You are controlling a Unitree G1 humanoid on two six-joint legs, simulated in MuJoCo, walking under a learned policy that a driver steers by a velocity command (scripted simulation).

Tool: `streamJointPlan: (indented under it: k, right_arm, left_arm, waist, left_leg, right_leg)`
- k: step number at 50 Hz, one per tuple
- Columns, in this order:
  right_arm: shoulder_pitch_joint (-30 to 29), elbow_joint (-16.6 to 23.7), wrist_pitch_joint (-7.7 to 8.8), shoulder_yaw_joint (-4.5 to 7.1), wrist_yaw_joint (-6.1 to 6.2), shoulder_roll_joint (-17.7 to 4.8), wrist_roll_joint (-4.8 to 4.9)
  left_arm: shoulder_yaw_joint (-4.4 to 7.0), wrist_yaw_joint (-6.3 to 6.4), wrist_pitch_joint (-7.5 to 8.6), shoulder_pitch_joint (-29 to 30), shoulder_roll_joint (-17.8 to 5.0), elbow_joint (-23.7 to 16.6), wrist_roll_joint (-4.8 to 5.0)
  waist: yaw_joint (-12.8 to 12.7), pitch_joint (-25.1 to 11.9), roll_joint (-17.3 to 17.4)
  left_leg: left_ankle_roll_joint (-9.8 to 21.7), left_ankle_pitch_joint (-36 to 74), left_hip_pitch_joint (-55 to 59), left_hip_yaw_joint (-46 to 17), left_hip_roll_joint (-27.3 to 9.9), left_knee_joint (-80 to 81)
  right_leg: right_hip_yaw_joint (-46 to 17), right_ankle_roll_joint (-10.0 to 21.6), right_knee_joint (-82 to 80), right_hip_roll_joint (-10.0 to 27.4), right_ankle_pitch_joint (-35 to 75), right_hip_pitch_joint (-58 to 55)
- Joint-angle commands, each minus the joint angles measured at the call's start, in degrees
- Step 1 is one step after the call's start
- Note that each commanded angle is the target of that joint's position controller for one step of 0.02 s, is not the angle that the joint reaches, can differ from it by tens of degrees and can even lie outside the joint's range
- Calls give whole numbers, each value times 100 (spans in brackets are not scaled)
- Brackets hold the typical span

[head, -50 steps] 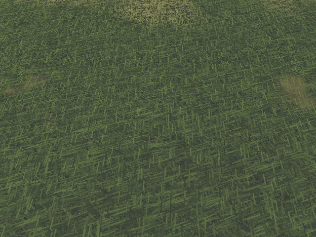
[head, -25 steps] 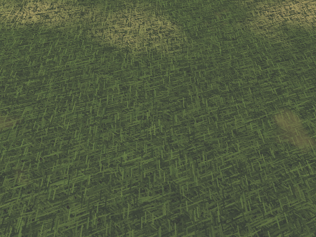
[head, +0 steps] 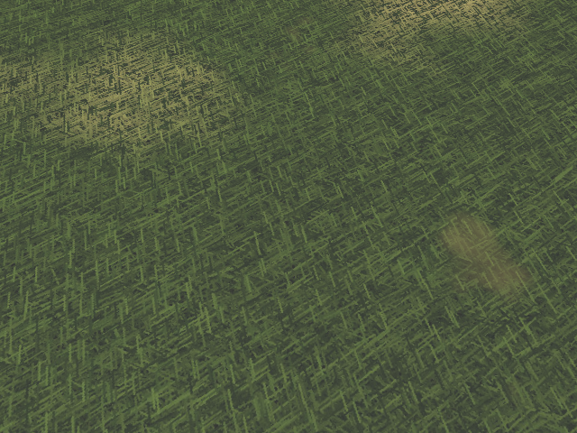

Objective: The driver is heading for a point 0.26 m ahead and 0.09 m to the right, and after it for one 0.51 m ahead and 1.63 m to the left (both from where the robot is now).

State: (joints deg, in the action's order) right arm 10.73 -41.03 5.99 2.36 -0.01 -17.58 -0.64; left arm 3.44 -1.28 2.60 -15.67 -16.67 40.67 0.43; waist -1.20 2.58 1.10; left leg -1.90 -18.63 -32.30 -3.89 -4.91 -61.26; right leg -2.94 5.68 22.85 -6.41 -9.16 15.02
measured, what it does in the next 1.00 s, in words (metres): walks ahead, turning left: left foot, then right foot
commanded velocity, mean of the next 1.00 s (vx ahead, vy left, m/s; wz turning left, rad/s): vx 0.50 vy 0.00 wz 0.26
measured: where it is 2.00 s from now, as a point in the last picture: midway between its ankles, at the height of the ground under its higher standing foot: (171, 227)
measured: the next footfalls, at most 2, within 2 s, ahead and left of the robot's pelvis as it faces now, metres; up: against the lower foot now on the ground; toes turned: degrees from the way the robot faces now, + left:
left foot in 0.28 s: +0.34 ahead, +0.15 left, +0.00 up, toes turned -3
right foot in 0.78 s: +0.63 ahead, -0.02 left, +0.00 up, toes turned +18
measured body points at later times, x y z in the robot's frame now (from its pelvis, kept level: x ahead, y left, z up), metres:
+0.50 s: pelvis +0.29 +0.08 +0.00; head +0.32 +0.10 +0.45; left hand +0.44 +0.35 -0.10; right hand +0.37 -0.19 -0.10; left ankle +0.30 +0.15 -0.74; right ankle +0.33 -0.09 -0.67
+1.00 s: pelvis +0.56 +0.07 +0.00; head +0.59 +0.07 +0.45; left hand +0.57 +0.36 -0.10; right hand +0.78 -0.16 -0.10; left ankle +0.54 +0.21 -0.66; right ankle +0.60 -0.04 -0.74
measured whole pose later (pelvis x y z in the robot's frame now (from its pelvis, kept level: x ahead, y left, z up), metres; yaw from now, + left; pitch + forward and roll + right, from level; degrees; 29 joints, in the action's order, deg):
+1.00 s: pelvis +0.56 +0.07 +0.00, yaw +21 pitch +1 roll -2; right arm 15.0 -40.0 0.8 4.2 0.3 -18.8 1.4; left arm 3.8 -0.4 5.5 -14.4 -15.1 43.6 -0.3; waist -1.3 1.6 3.1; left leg -0.4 -17.4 -33.9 -3.6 -3.7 -62.9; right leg 3.8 1.8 19.5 -2.4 -11.0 9.4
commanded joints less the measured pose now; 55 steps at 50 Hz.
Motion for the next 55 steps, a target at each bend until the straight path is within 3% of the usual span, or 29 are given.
streamJointPlan:
  k: [1, 4, 6, 8, 11, 13, 14, 15, 16, 17, 18, 19, 20, 22, 25, 30, 35, 37, 38, 39, 40, 41, 42, 43, 44, 45, 48, 51, 55]
  right_arm:
    - [50, 375, -30, 114, 41, -415, -47]
    - [-578, 476, 10, 21, -12, -219, -14]
    - [-813, 475, 60, 9, -94, -239, 69]
    - [-993, 537, 84, 41, -143, -363, 116]
    - [-977, 608, 89, 98, -181, -523, 127]
    - [-270, 426, 88, 210, -175, -707, 114]
    - [501, 252, 86, 308, -162, -935, 80]
    - [1114, 209, 70, 432, -175, -1463, 20]
    - [1450, 44, 7, 435, -233, -1317, 184]
    - [1237, 109, -6, 308, -234, -937, 240]
    - [930, 209, -42, 264, -211, -781, 151]
    - [739, 239, -74, 244, -203, -740, 83]
    - [615, 271, -76, 211, -180, -638, 61]
    - [539, 309, -105, 195, -138, -589, 79]
    - [667, 235, -126, 259, -36, -749, 137]
    - [1059, 25, -242, 311, 107, -840, 200]
    - [1338, -111, -370, 329, 161, -796, 239]
    - [1212, -86, -412, 359, 172, -810, 228]
    - [1090, -35, -420, 334, 159, -721, 220]
    - [962, 75, -401, 251, 126, -493, 164]
    - [1449, 183, -359, 140, 123, -141, 180]
    - [1832, 260, -324, 93, 126, -223, 249]
    - [1515, 165, -335, 219, 122, -728, 290]
    - [1014, 232, -366, 263, 115, -839, 247]
    - [755, 304, -378, 271, 104, -757, 193]
    - [654, 342, -396, 294, 85, -679, 162]
    - [624, 440, -472, 232, 19, -326, 214]
    - [306, 608, -465, 192, -23, -243, 176]
    - [-331, 756, -371, 125, -170, -152, 189]
  left_arm:
    - [253, 118, 106, 236, -924, -445, 16]
    - [260, 192, 58, 9, -943, -322, 62]
    - [226, 187, 66, -293, -884, -167, 56]
    - [218, 161, 76, -444, -900, -55, 61]
    - [245, 152, 52, -513, -986, 85, 22]
    - [231, 165, 15, -357, -959, 96, 10]
    - [159, 190, -1, -369, -804, 41, -53]
    - [40, 193, 68, -925, -488, -110, -92]
    - [-9, 180, 153, -985, -407, -126, -76]
    - [68, 132, 239, -498, -834, -236, 38]
    - [69, 103, 300, 70, -858, -359, 97]
    - [58, 97, 355, 389, -789, -452, 11]
    - [88, 107, 371, 409, -766, -467, -98]
    - [85, 106, 353, 274, -634, -459, -157]
    - [49, 141, 284, 524, -487, -514, -151]
    - [-26, 99, 342, 1525, -288, -700, -89]
    - [43, 5, 454, 1994, -448, -825, -8]
    - [118, 15, 499, 1678, -588, -750, 10]
    - [194, 52, 519, 1191, -708, -626, -9]
    - [280, 100, 534, 432, -920, -521, -88]
    - [400, 149, 487, -368, -1379, -429, -173]
    - [388, 96, 404, -599, -1243, -253, -44]
    - [274, 102, 371, -292, -784, -333, 10]
    - [215, 117, 329, -35, -589, -360, -19]
    - [170, 110, 309, 193, -490, -311, -50]
    - [129, 109, 317, 326, -378, -263, -85]
    - [157, 91, 383, 419, -427, -119, -68]
    - [235, 96, 410, 375, -661, 40, -68]
    - [262, 122, 347, 278, -838, 189, -30]
  waist:
    - [187, -313, -382]
    - [-97, -287, -526]
    - [-304, -323, -614]
    - [-379, -229, -641]
    - [-289, -99, -706]
    - [131, -411, -629]
    - [463, -1061, -387]
    - [398, -1927, 695]
    - [475, -2084, 1708]
    - [571, -1453, 1009]
    - [586, -857, 465]
    - [500, -400, 110]
    - [348, -346, 95]
    - [172, -412, 357]
    - [186, -337, 328]
    - [504, -209, 367]
    - [559, -174, 441]
    - [340, -230, 606]
    - [65, -472, 590]
    - [-315, -1142, 391]
    - [-368, -2067, -696]
    - [-229, -2299, -1924]
    - [-292, -1426, -1150]
    - [-314, -774, -684]
    - [-202, -334, -469]
    - [-86, -150, -545]
    - [61, -51, -727]
    - [44, -42, -538]
    - [-182, 34, -400]
  left_leg:
    - [-250, 673, -162, 117, -13, 843]
    - [-284, 2071, 315, 200, 225, 2307]
    - [-222, 2705, 527, 213, 263, 2734]
    - [-40, 2567, 352, 144, 208, 2988]
    - [326, 1774, 156, 165, 214, 3141]
    - [629, 1512, 1039, 422, 475, 3380]
    - [890, 1807, 2222, 106, 230, 3256]
    - [1712, 1482, 4266, -1950, -890, 3310]
    - [2197, 78, 5054, -4027, -1425, 4313]
    - [1934, -838, 4734, -3960, -1387, 4531]
    - [1743, -593, 4038, -3255, -1161, 4578]
    - [1697, 40, 3397, -2753, -941, 4671]
    - [1636, 659, 3072, -2417, -753, 4722]
    - [1640, 1433, 2787, -2023, -473, 4846]
    - [1719, 2067, 2461, -1656, -364, 4928]
    - [1404, 1915, 2056, -1368, -48, 4809]
    - [1282, 1662, 2560, -2000, -224, 4308]
    - [1190, 1978, 2667, -2200, -271, 3972]
    - [1056, 2336, 2547, -2092, -75, 3547]
    - [882, 2252, 2067, -1800, 183, 2455]
    - [483, 619, 506, -1031, 912, 630]
    - [352, -1602, -763, -707, 937, -543]
    - [296, -1238, -1182, -761, 532, -1023]
    - [249, -755, -1180, -542, 349, -1084]
    - [210, -435, -1075, -428, 198, -893]
    - [206, -208, -922, -404, 35, -688]
    - [152, 128, -681, -211, -161, -376]
    - [70, 788, -876, -182, -239, 294]
    - [165, 1978, -526, 148, -127, 1646]
  right_leg:
    - [-1296, 1124, -1045, 1365, 1609, 12]
    - [-904, 775, -957, 1054, 1009, 207]
    - [-965, 694, -968, 1229, 632, -22]
    - [-1110, 640, -794, 1485, 501, -488]
    - [-1239, 523, -521, 1889, 1053, -1220]
    - [-882, 317, 341, 1664, 2643, -1416]
    - [-541, 143, 1490, 1358, 2862, -1104]
    - [-90, -279, 3475, 641, 1250, 633]
    - [-118, -539, 4701, 119, -2029, 2132]
    - [-515, -450, 5070, 487, -1950, 2786]
    - [-413, -396, 4940, 700, -1513, 2843]
    - [-305, -393, 4563, 843, -1237, 2835]
    - [-323, -419, 4113, 1010, -968, 2582]
    - [-239, -560, 3597, 1037, -767, 2192]
    - [-93, -823, 2801, 949, -409, 2179]
    - [-90, -976, 1153, 652, 1143, 1608]
    - [-258, -819, 418, 475, 982, 1233]
    - [-227, -640, 237, 488, 610, 752]
    - [-140, -470, -22, 527, 706, -8]
    - [-550, -148, 177, 1101, 669, -1362]
    - [-2267, 552, 219, 2341, 187, -3448]
    - [-4105, 1042, -272, 3128, -1022, -3919]
    - [-3710, 843, -487, 2950, -1735, -3169]
    - [-2851, 621, -601, 2669, -1430, -2422]
    - [-2236, 533, -793, 2418, -816, -1748]
    - [-1773, 466, -943, 2228, -363, -1336]
    - [-898, 512, -1336, 2046, 352, -793]
    - [-315, 609, -1476, 2090, 1077, -889]
    - [534, 401, -1461, 1902, 1508, -1009]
